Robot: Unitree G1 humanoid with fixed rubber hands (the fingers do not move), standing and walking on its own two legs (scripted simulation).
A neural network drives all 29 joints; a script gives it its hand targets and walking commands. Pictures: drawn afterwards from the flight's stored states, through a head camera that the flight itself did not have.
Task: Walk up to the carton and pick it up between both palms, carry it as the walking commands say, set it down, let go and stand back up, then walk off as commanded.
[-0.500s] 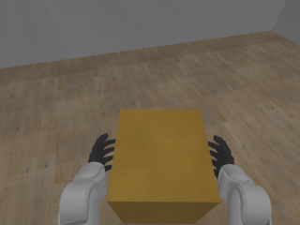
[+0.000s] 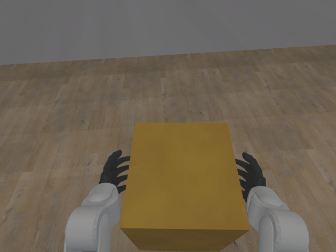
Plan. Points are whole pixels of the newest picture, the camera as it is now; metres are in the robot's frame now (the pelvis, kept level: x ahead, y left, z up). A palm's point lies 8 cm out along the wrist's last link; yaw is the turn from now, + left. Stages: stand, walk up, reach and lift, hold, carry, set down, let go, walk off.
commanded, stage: carry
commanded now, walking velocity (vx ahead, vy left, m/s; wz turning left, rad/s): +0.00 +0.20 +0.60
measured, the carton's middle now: (180, 191) +0.26 -0.01 +0.02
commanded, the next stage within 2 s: none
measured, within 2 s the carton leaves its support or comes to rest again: neither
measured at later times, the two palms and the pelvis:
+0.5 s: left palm out of the picture +0.14 +0.39 +0.05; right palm (122, 195) +0.23 +0.12 +0.05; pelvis -0.04 +0.18 -0.01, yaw +17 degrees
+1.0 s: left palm out of the picture +0.00 +0.58 +0.08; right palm out of the picture +0.17 +0.35 +0.09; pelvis -0.11 +0.33 +0.00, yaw +35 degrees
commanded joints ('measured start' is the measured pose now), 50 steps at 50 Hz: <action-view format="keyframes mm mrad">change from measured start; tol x32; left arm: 1 -338 -819 -547 -108 -246 -17 -134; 50 -387 -788 -562 -145 -261 -5 -144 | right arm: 1 -412 807 651 -148 280 -21 111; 50 -346 814 628 -54 258 -4 96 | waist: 1 67 -166 -275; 15 19 -362 -175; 19 -2 351 -238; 31 22 69 -268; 34 23 -448 -157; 37 14 -26 -78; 50 -13 -174 -237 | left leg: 1 -213 117 -49 142 -112 -381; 4 -291 277 -186 846 -315 -195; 15 24 186 150 132 -171 -199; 21 434 421 -248 124 795 8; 31 4 346 -293 -45 77 -8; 34 -398 200 -96 695 -430 -147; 50 184 198 93 -86 -65 -168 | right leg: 1 631 -264 172 -502 126 -104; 3 264 -675 517 -445 403 -255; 14 283 -366 -82 -160 718 -8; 17 111 -269 -128 167 409 61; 19 -320 -109 -26 515 -408 111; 21 -321 -112 55 584 -245 89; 31 173 -19 26 -62 53 -19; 33 423 -479 484 -455 144 -142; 41 303 -361 21 -268 774 -84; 50 212 -329 -93 8 501 34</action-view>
